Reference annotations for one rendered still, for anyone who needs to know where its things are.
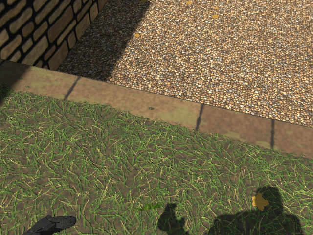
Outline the left robot hand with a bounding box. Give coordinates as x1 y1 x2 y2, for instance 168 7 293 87
22 214 76 235

